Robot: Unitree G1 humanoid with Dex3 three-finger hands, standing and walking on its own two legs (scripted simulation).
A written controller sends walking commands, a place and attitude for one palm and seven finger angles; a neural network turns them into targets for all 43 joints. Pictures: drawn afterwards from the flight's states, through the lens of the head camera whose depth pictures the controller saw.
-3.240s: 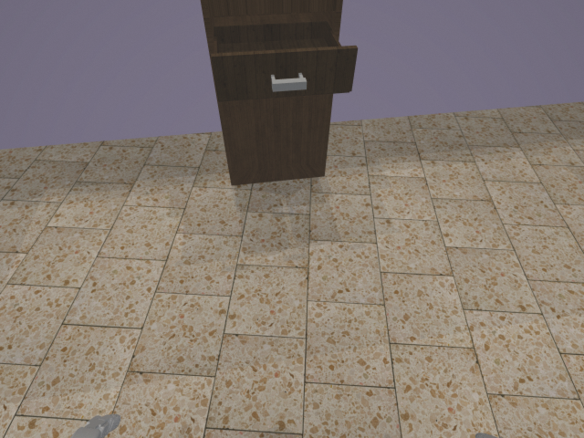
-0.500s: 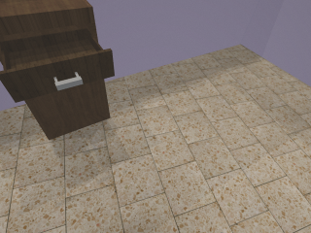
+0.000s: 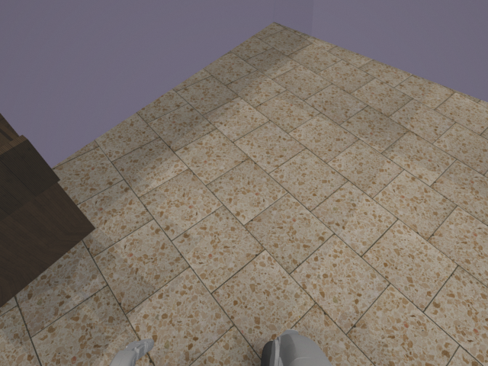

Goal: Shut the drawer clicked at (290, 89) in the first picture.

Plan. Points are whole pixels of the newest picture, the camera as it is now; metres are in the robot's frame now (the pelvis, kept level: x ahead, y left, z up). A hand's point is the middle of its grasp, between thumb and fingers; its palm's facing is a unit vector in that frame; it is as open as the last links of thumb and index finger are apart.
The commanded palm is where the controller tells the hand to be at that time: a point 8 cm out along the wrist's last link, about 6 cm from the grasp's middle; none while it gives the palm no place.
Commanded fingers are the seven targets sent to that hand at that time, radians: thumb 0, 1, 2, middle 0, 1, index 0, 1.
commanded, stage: walk to a spot facing it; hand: left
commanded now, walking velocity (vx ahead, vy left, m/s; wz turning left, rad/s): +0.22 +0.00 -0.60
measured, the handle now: out of the picture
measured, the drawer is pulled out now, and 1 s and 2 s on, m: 0.30 0.30 0.30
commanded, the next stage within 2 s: turn to face it in 0.04 s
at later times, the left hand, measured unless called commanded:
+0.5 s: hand (147, 321) +0.23 +0.19 -0.18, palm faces +0.08 -0.98 -0.17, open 7.4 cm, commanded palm none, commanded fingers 0.00 0.90 0.90 -0.20 -0.30 -0.20 -0.30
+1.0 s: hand (135, 302) +0.25 +0.21 -0.14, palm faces +0.27 -0.92 -0.28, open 7.4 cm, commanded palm none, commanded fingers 0.00 0.90 0.90 -0.20 -0.30 -0.20 -0.30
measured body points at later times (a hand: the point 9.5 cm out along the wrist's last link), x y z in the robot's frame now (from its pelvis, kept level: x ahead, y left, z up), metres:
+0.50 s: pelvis +0.17 +0.01 +0.00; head +0.18 +0.03 +0.45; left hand +0.22 +0.24 -0.16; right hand +0.26 -0.22 -0.14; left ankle +0.23 +0.10 -0.73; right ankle +0.12 -0.09 -0.73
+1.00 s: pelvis +0.19 -0.02 +0.01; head +0.23 -0.02 +0.46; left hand +0.24 +0.26 -0.12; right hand +0.29 -0.26 -0.15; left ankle +0.23 +0.10 -0.73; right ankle +0.21 -0.15 -0.71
